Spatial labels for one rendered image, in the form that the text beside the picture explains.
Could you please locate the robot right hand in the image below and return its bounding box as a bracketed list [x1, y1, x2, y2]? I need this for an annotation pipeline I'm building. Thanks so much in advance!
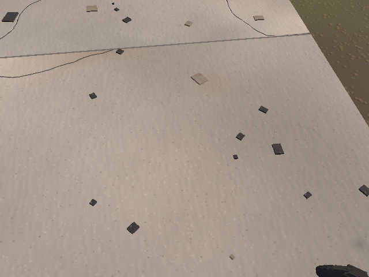
[316, 264, 369, 277]

